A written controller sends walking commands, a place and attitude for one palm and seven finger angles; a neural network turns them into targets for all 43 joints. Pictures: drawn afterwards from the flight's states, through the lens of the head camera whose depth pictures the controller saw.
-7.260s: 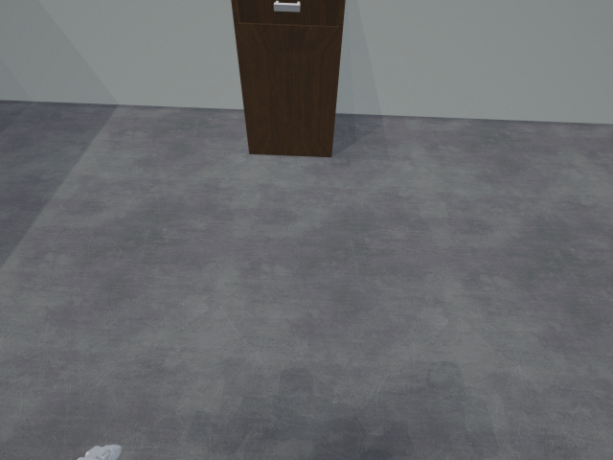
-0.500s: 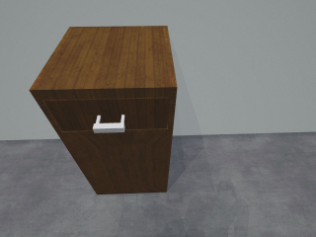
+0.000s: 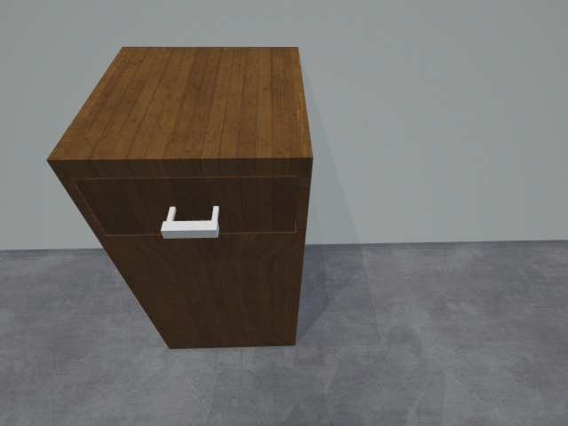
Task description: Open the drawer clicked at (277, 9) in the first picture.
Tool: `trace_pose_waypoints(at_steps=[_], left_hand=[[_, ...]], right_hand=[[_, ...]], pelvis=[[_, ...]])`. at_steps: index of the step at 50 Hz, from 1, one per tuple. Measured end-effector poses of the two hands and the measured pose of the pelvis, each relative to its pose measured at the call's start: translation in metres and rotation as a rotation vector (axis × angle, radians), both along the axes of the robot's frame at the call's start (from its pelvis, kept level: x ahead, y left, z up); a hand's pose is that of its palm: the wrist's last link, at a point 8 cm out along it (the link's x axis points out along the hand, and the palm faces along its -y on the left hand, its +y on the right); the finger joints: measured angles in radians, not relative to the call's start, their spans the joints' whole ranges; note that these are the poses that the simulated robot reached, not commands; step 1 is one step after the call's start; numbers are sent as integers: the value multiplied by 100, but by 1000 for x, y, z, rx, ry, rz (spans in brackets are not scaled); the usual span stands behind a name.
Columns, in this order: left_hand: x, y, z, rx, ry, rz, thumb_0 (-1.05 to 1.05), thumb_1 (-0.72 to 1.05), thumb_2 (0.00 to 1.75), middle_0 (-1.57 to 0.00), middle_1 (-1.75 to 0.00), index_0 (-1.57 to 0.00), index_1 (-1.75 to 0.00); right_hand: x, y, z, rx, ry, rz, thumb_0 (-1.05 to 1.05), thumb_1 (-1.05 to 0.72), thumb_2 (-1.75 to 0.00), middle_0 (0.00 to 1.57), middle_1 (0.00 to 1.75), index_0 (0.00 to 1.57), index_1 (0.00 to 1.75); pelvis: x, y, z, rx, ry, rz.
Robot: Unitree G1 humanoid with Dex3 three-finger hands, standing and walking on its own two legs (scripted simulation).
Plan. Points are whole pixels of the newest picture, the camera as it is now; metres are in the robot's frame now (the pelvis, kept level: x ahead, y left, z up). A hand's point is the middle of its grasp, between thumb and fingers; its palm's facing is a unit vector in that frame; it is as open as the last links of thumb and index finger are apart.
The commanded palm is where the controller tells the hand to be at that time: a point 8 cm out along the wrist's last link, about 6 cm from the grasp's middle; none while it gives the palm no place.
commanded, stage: look again from close up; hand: left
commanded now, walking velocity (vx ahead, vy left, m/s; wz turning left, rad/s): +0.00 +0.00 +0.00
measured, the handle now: (192, 220) +0.47 +0.21 -0.03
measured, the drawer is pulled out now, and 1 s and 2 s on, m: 0.00 0.00 0.00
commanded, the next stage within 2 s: come to a stop and stand still in 0.28 s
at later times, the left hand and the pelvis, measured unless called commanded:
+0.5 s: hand out of the picture -0.03 +0.16 -0.18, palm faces +0.03 -0.99 -0.17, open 7.4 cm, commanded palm none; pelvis -0.01 +0.01 +0.00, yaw +0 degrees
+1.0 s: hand out of the picture -0.04 +0.20 -0.18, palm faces +0.03 -0.98 -0.17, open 7.4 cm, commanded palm none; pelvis -0.03 +0.04 +0.00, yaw +1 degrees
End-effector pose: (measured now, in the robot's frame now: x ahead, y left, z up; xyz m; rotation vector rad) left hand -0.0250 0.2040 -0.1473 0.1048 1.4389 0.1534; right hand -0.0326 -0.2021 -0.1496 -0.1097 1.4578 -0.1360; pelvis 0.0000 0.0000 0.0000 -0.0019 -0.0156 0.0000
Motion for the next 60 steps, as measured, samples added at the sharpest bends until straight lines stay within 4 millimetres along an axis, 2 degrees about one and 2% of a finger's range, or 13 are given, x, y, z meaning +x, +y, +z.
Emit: trace_pose_waypoints(at_steps=[22, 28, 33, 39, 45, 53, 60], left_hand=[[-4, -3, -2, -7, 6, 6, 1, 91, 90, -20, -30, -20, -30], [-6, 11, -5, 10, -12, -21, 1, 91, 90, -20, -30, -20, -30], [-1, 27, -6, 23, -55, -29, 1, 91, 90, -20, -30, -20, -30], [1, 41, -3, 30, -94, -30, 1, 91, 90, -20, -30, -20, -30], [-9, 47, -2, 26, -82, -27, 0, 91, 90, -20, -30, -20, -30], [-28, 42, -3, 4, -27, -12, 0, 91, 90, -20, -30, -20, -30], [-37, 34, -4, -15, 9, -3, 0, 90, 90, -20, -30, -20, -30]], right_hand=[[4, 3, 1, 2, -9, 5, 1, -91, -89, 20, 30, 20, 30], [15, -2, -2, -26, -82, 4, 2, -92, -89, 20, 30, 20, 30], [18, 1, -1, -35, -128, 22, 1, -92, -89, 20, 30, 19, 30], [10, 10, 1, -32, -133, 40, 1, -92, -89, 20, 30, 20, 30], [-6, 20, 1, -20, -103, 41, 1, -91, -89, 20, 30, 20, 30], [-24, 28, 1, -13, -49, 29, 1, -91, -89, 20, 30, 20, 30], [-29, 31, 1, -10, -25, 16, 1, -91, -89, 20, 30, 20, 30]], pelvis=[[0, 1, 0, -5, 8, 5], [-10, 10, -6, -12, 4, 11], [-17, 18, -6, -10, -15, 10], [-25, 27, -5, -7, -22, 10], [-30, 34, -4, -1, -19, 10], [-31, 38, -3, 2, -19, 7], [-29, 39, -3, 3, -19, 3]])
